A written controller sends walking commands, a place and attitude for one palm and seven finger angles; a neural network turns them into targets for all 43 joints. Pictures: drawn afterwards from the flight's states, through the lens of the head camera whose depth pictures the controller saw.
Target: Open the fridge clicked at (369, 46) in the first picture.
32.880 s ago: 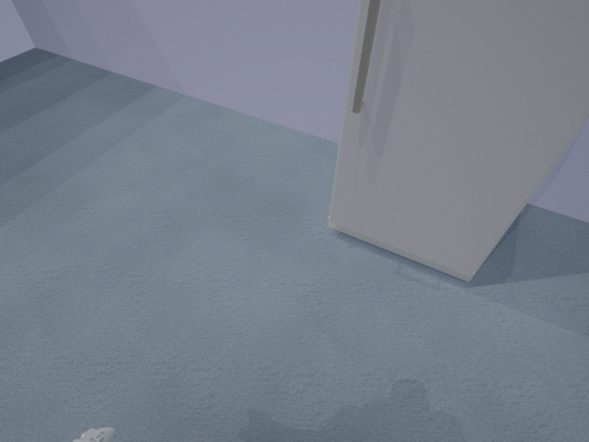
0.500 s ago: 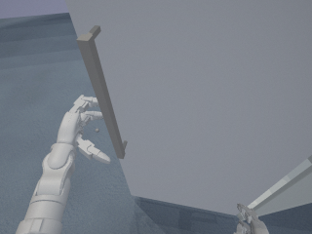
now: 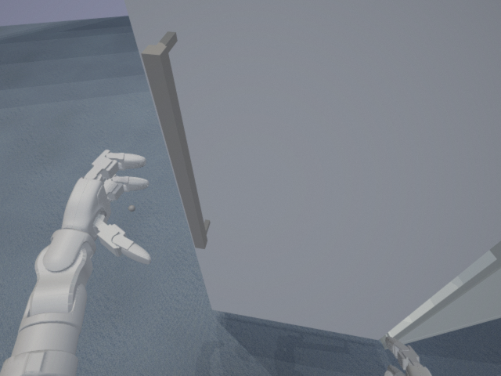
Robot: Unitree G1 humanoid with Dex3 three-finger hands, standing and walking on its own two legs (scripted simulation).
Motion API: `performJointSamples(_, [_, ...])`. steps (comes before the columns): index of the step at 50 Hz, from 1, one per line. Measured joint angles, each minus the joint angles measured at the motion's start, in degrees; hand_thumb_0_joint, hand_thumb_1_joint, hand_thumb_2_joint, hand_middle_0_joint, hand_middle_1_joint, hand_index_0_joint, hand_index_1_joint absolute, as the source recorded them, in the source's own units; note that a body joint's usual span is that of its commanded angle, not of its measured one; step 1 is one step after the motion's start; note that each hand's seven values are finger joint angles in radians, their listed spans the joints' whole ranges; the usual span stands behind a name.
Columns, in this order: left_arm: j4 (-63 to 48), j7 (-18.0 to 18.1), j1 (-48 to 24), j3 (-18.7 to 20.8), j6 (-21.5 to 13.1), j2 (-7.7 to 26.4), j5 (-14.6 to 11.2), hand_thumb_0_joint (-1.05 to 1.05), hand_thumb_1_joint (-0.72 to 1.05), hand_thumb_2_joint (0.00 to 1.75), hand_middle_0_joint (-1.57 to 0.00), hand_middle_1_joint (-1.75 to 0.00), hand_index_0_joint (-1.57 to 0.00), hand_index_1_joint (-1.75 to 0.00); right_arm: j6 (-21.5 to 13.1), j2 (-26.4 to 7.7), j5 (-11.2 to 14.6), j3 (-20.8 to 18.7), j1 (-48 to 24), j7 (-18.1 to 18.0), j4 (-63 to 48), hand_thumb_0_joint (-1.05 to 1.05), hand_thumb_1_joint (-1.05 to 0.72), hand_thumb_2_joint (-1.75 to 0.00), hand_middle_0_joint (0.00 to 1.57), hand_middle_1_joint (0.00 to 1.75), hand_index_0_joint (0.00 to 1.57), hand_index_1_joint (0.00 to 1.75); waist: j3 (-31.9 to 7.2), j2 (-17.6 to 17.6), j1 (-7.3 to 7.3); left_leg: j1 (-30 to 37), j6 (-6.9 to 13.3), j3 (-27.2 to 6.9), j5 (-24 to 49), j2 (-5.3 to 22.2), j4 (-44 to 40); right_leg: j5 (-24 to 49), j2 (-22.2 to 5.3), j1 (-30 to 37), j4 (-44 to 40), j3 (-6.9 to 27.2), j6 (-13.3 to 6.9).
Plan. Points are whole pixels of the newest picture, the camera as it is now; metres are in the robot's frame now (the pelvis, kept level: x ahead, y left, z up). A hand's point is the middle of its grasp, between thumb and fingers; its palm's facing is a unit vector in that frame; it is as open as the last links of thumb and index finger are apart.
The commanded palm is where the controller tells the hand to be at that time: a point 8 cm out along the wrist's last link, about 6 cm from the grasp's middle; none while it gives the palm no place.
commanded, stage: slip the hand off the handle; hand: left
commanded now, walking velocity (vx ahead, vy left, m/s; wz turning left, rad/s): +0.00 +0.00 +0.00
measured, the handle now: (189, 169) +0.40 +0.12 +0.13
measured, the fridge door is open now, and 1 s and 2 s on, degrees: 67 67 67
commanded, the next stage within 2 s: draw the hand back to the body in 0.86 s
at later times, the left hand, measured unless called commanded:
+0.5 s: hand (125, 269) +0.24 +0.18 +0.10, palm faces -0.03 -0.98 -0.19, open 14.7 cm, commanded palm +0.21 +0.23 +0.11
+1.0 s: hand (115, 284) +0.22 +0.19 +0.10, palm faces -0.04 -0.98 -0.19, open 14.7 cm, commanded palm +0.19 +0.24 +0.11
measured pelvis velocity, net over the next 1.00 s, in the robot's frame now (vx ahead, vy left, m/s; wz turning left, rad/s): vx -0.01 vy -0.01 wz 0.02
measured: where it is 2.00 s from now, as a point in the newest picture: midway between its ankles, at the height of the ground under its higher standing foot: outside the picture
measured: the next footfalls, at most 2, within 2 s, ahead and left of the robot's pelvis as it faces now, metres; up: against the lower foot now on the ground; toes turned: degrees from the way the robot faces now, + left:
none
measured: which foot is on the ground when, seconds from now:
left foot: down 0.00-1.00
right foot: down 0.00-1.00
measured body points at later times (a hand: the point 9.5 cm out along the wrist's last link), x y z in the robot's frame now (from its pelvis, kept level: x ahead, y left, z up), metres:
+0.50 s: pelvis -0.01 -0.01 +0.00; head -0.01 -0.02 +0.45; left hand +0.24 +0.23 +0.11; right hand +0.18 -0.24 -0.07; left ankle +0.04 +0.13 -0.71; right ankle -0.02 -0.14 -0.71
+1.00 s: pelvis -0.01 -0.01 -0.01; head +0.00 -0.03 +0.44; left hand +0.22 +0.24 +0.11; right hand +0.17 -0.25 -0.08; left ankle +0.04 +0.13 -0.71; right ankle -0.02 -0.14 -0.71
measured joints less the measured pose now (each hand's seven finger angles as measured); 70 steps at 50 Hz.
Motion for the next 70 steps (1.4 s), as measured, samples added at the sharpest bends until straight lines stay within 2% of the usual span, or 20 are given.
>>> performJointSamples(7, [-6.5,1.0,6.89,-1.46,-0.16,-1.93,-0.16,-0.01,-0.55,0.2,-0.26,-1.15,-0.25,-1.15,-0.64,0.2,-0.13,0.21,0.51,0.17,-0.62,0.01,-0.9,-0.9,0.2,0.3,0.2,0.3,-0.03,0.04,-0.06,0.58,0.26,0.54,0.13,-0.12,-0.02,0.16,-0.16,0.28,0.22,0.55,0.28])
performJointSamples(14, [-12.51,2.32,12.94,-2.07,-0.4,-2.3,-0.24,-0.01,-0.55,0.2,-0.26,-1.15,-0.25,-1.15,-1.79,0.38,-0.42,0.62,-1.21,-0.27,-0.81,0.01,-0.9,-0.9,0.2,0.3,0.2,0.3,0.33,0.01,0.74,1.35,0.1,0.08,0.26,-0.06,0.24,0.14,-0.05,1.24,0.45,0.12,0.12])
performJointSamples(24, [-19.8,1.32,19.56,-4.25,0.22,-2.86,-1.24,-0.01,-0.55,0.2,-0.26,-1.15,-0.25,-1.15,-3.68,0.12,-0.61,1.26,-4.14,-0.66,-1.85,0.01,-0.9,-0.9,0.2,0.3,0.2,0.3,0.69,0.66,2.18,1.87,-0.32,-1.12,0.58,-0.25,0.47,-0.14,-0.12,2.12,0.98,-1.06,-0.28])
performJointSamples(32, [-24.37,0.69,25.37,-3.6,0.01,-2.6,-2.07,-0.01,-0.55,0.2,-0.26,-1.15,-0.25,-1.15,-4.52,0.3,-0.92,1.74,-4.45,-0.89,-2.39,0.01,-0.9,-0.9,0.2,0.3,0.2,0.3,0.69,0.7,2.64,1.97,-0.87,-1.78,0.23,-0.01,1.05,-0.84,0.17,2.3,1.81,-1.66,-0.81])
performJointSamples(38, [-23.0,-0.92,24.54,-1.27,-0.53,-1.38,-3.44,-0.01,-0.55,0.2,-0.26,-1.15,-0.26,-1.15,-5.05,-0.11,-0.76,1.69,-4.09,-1.55,-0.99,0.01,-0.9,-0.9,0.2,0.3,0.2,0.3,1.02,0.82,2.93,1.17,-1.21,-2.54,-0.16,0.17,2.07,-1.34,0.44,1.87,2.6,-2.34,-1.13])
performJointSamples(44, [-23.04,-3.0,24.75,-0.2,-0.79,-0.98,-4.74,-0.01,-0.55,0.2,-0.26,-1.15,-0.25,-1.15,-5.83,-0.61,-0.57,1.24,-3.01,-1.75,-0.6,0.01,-0.9,-0.9,0.2,0.3,0.2,0.3,0.61,1.07,2.47,0.55,-1.18,-2.31,-0.55,0.19,2.58,-1.66,0.43,1.13,3.15,-2.08,-1.07])
performJointSamples(50, [-25.59,-2.72,27.4,-0.57,-0.9,-1.46,-5.07,-0.01,-0.55,0.2,-0.26,-1.15,-0.25,-1.15,-6.51,-0.78,-0.5,0.75,-1.76,-1.61,-1.41,0.01,-0.9,-0.9,0.2,0.3,0.2,0.3,0.2,0.96,1.97,0.3,-0.96,-1.68,-1.01,0.08,2.97,-2.04,0.24,0.58,3.74,-1.45,-0.83])
performJointSamples(52, [-26.37,-1.61,27.5,-0.18,1.4,-3.44,-10.13,-0.01,-0.55,0.2,-0.26,-1.15,-0.26,-1.15,-7.26,-0.59,0.42,0.65,-1.5,-2.06,-0.77,0.01,-0.9,-0.9,0.2,0.3,0.2,0.3,0.18,0.86,2.34,0.8,-0.95,-1.57,-1.04,0.06,2.69,-1.98,0.22,1.1,3.35,-1.35,-0.76])
performJointSamples(53, [-26.91,-0.28,27.33,0.17,2.92,-4.76,-11.45,-0.01,-0.55,0.2,-0.26,-1.15,-0.26,-1.15,-7.7,-0.44,0.7,0.65,-1.33,-2.39,-0.25,0.01,-0.9,-0.9,0.2,0.3,0.2,0.3,0.0,0.74,2.67,1.17,-0.95,-1.57,-0.95,0.02,2.33,-1.86,0.19,1.51,2.91,-1.36,-0.72])
performJointSamples(54, [-27.66,1.36,27.29,0.41,4.25,-5.83,-11.43,-0.01,-0.55,0.2,-0.26,-1.15,-0.26,-1.15,-8.04,-0.29,0.73,0.69,-1.14,-2.62,0.11,0.01,-0.9,-0.9,0.2,0.3,0.2,0.3,-0.28,0.59,2.96,1.47,-0.92,-1.58,-0.82,-0.05,1.94,-1.72,0.12,1.84,2.48,-1.4,-0.69])
performJointSamples(56, [-29.6,4.57,27.86,0.11,6.07,-6.95,-9.07,-0.01,-0.55,0.2,-0.26,-1.15,-0.25,-1.15,-8.44,-0.12,0.44,0.95,-0.97,-2.7,0.13,0.01,-0.9,-0.9,0.2,0.3,0.2,0.3,-0.71,0.48,3.21,1.87,-0.79,-1.72,-0.6,-0.22,1.37,-1.5,-0.02,2.39,1.81,-1.58,-0.64])
performJointSamples(59, [-32.6,6.68,29.49,-1.37,7.44,-6.62,-6.07,-0.01,-0.55,0.2,-0.26,-1.15,-0.25,-1.15,-8.73,0.11,-0.15,1.55,-1.52,-2.54,-0.42,0.01,-0.9,-0.9,0.2,0.3,0.2,0.3,-0.73,0.57,3.18,2.33,-0.68,-1.86,-0.4,-0.37,0.93,-1.3,-0.15,2.98,1.24,-1.75,-0.58])
performJointSamples(63, [-34.43,5.53,29.83,-1.86,8.59,-5.23,-6.91,-0.01,-0.55,0.2,-0.26,-1.15,-0.25,-1.15,-8.86,0.55,-0.39,2.44,-2.95,-3.05,-0.37,0.01,-0.9,-0.9,0.2,0.3,0.2,0.3,-0.37,0.75,3.53,3.34,-0.68,-1.88,-0.14,-0.29,0.23,-0.92,-0.05,4.04,0.36,-1.78,-0.6])
performJointSamples(70, [-34.97,4.26,29.54,1.33,11.44,-4.42,-8.81,-0.01,-0.55,0.2,-0.26,-1.15,-0.25,-1.15,-8.51,0.87,-0.03,3.06,-4.18,-3.43,-0.18,0.01,-0.9,-0.9,0.2,0.3,0.2,0.3,-0.72,1.19,4.31,5.61,-0.79,-1.93,0.62,-0.2,-1.83,-0.01,0.07,6.39,-1.9,-1.89,-0.69])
